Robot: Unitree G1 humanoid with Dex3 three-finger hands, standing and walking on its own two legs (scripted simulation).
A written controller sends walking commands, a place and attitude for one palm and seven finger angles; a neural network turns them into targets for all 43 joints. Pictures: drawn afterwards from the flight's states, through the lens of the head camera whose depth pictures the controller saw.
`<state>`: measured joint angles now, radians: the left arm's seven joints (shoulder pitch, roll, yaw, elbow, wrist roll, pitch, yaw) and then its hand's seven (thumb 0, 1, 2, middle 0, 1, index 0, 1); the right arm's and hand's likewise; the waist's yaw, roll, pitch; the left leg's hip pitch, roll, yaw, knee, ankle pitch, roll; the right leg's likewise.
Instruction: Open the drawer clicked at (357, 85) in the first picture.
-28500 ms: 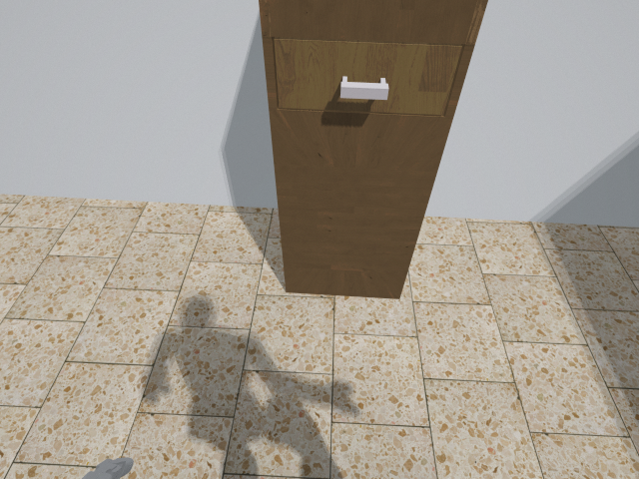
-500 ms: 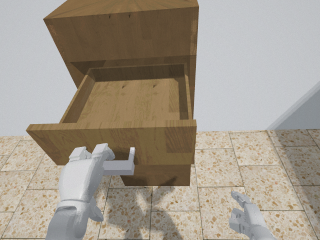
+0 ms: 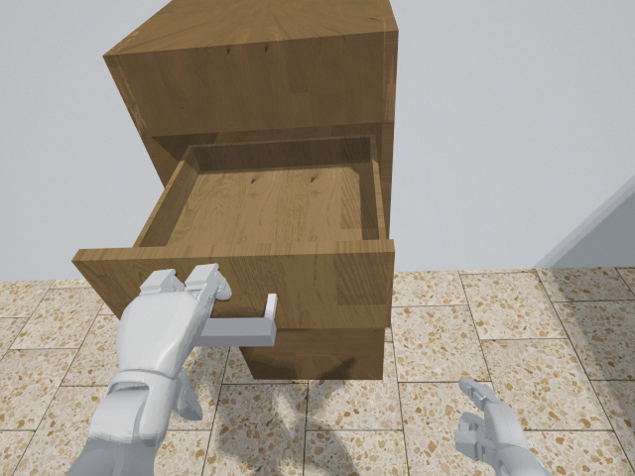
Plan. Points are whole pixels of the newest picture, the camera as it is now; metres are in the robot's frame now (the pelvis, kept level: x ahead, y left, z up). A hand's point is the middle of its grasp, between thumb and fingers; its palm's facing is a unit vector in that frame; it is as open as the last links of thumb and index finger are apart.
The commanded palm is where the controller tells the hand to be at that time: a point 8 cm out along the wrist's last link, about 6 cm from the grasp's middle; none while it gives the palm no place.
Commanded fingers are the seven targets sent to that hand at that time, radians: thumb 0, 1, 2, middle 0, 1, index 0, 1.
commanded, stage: lift the hand off the handle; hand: left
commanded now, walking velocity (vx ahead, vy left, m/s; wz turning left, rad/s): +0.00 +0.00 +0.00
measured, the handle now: (236, 316) +0.28 +0.15 +0.08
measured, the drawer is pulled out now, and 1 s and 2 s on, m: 0.29 0.29 0.29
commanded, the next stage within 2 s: draw the hand back to the body in 0.98 s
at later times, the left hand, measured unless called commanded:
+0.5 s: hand (162, 293) +0.24 +0.20 +0.18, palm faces +0.24 -0.09 -0.97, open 13.8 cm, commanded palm +0.18 +0.20 +0.23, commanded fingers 0.00 -0.50 0.30 -0.30 -1.20 -0.30 -1.20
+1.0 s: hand (143, 246) +0.25 +0.20 +0.23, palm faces +0.31 -0.10 -0.95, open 13.9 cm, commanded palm +0.19 +0.20 +0.28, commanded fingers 0.00 -0.50 0.30 -0.30 -1.20 -0.30 -1.20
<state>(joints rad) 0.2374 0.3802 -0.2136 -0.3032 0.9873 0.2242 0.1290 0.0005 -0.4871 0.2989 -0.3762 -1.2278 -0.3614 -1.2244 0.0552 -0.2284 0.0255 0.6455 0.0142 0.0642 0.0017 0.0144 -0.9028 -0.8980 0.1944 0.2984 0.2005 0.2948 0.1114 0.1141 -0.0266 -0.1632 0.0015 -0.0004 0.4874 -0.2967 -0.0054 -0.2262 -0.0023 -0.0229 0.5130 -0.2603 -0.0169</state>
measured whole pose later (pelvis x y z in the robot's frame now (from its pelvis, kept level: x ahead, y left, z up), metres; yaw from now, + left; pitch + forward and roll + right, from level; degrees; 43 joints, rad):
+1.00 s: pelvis -0.02 +0.00 +0.00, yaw +0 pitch -3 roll +1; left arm -0.08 0.54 -0.01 -0.43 0.78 0.32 -0.13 0.00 -0.49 0.30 -0.32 -1.20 -0.32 -1.20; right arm 0.01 -0.27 0.06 0.62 0.06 0.10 0.05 0.02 -0.90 -0.90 0.19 0.30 0.20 0.29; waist 0.10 0.16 -0.01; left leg -0.15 0.00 0.00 0.45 -0.24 -0.01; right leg -0.21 -0.01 -0.03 0.48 -0.21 -0.02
